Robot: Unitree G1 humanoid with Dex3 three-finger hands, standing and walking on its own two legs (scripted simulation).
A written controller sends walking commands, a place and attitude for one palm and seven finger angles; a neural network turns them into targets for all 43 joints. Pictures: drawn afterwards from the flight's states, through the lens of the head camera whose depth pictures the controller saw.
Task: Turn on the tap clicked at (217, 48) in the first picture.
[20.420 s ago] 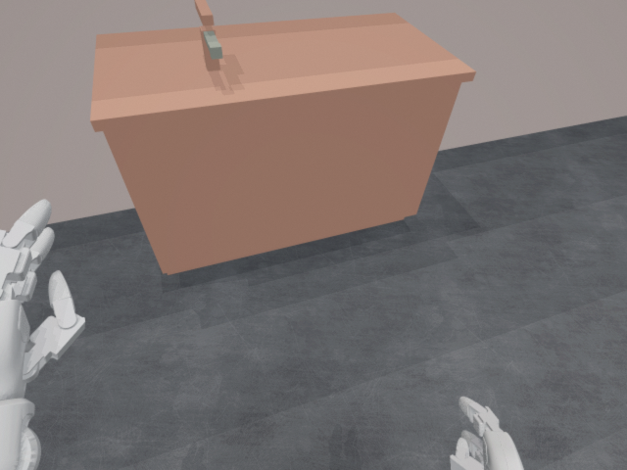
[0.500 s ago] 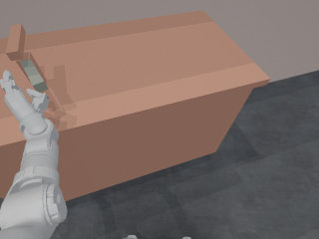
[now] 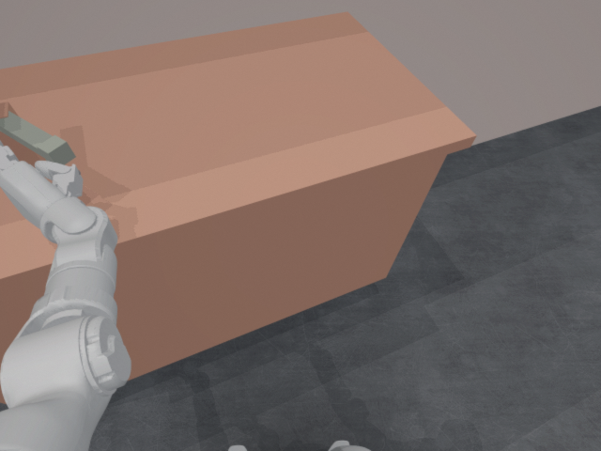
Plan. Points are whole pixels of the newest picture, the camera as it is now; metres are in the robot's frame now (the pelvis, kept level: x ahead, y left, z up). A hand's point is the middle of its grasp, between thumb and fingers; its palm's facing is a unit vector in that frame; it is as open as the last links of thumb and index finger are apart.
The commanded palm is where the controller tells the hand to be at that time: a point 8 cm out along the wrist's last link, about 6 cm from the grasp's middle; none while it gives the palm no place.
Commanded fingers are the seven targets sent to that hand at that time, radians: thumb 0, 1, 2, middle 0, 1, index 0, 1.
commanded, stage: push the lever round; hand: left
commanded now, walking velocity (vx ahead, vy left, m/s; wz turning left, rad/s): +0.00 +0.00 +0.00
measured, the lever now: (56, 151) +0.50 +0.31 +0.11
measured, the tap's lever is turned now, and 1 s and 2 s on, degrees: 35 62 75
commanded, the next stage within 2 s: lift the hand up off the lever in 1.30 s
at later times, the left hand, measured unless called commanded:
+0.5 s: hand (96, 156) +0.50 +0.26 +0.10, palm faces +0.82 -0.56 -0.08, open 7.6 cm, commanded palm +0.45 +0.28 +0.10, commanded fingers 0.00 0.90 0.90 -0.15 -0.15 -0.15 -0.15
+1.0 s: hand (111, 142) +0.53 +0.25 +0.10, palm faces +0.84 -0.52 -0.14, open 7.9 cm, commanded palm +0.48 +0.27 +0.10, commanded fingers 0.00 0.90 0.90 -0.15 -0.15 -0.15 -0.15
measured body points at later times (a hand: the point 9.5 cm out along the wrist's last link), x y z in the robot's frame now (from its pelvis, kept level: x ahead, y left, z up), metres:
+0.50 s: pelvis +0.01 +0.00 +0.00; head +0.08 +0.01 +0.44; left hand +0.45 +0.29 +0.11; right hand +0.03 -0.26 -0.13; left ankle +0.02 +0.11 -0.71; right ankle +0.02 -0.08 -0.71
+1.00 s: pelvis +0.02 -0.01 -0.01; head +0.11 +0.00 +0.44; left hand +0.48 +0.27 +0.11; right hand +0.00 -0.27 -0.13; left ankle +0.02 +0.11 -0.71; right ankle +0.02 -0.08 -0.71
